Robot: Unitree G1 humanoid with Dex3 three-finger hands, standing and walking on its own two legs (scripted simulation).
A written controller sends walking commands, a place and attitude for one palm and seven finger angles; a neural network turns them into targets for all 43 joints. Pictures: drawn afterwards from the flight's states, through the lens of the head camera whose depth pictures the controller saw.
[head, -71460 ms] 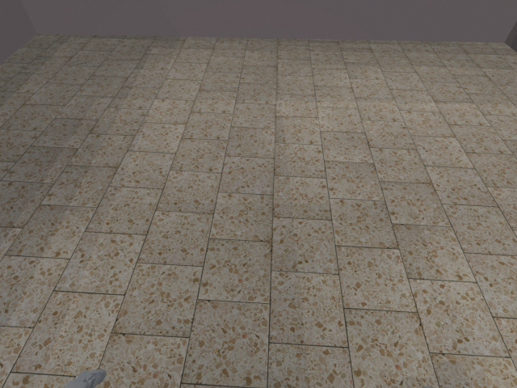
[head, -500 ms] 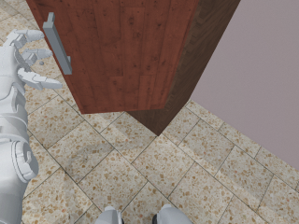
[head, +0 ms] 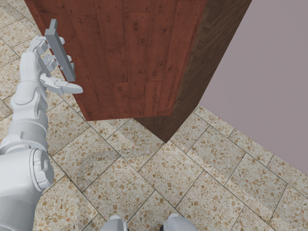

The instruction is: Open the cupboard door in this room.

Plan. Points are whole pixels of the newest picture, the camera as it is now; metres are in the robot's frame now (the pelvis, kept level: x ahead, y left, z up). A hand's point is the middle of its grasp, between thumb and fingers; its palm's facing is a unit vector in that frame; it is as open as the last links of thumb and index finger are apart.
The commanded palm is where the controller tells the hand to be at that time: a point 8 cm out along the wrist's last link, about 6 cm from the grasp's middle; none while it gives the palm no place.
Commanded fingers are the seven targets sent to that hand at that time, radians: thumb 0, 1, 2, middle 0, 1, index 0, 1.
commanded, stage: slide the fingers in behind the handle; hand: left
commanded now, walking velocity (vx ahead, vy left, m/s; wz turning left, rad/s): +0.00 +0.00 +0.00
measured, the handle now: (63, 53) +0.55 +0.20 +0.10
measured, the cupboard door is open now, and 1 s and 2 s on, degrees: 46 46 56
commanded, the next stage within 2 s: close the thumb around the handle in 0.68 s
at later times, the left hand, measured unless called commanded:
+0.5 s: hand (72, 68) +0.50 +0.17 +0.09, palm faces +0.05 -1.00 -0.01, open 14.0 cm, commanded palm +0.48 +0.22 +0.10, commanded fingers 0.00 -0.50 0.30 -0.30 -1.20 -0.30 -1.20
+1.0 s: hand (72, 67) +0.51 +0.17 +0.10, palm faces +0.05 -1.00 +0.00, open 12.6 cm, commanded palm +0.48 +0.22 +0.10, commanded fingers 0.00 0.17 0.59 -0.35 -1.27 -0.35 -1.27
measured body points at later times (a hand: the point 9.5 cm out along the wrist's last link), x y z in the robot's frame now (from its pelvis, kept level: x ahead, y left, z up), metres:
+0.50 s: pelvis -0.01 -0.01 +0.00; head +0.10 +0.00 +0.44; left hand +0.50 +0.22 +0.10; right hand -0.01 -0.27 -0.11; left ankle +0.00 +0.10 -0.69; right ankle -0.01 -0.12 -0.69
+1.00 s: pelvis +0.00 -0.01 +0.00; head +0.11 +0.00 +0.44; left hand +0.50 +0.22 +0.10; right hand -0.01 -0.27 -0.11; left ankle +0.00 +0.10 -0.69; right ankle -0.01 -0.12 -0.69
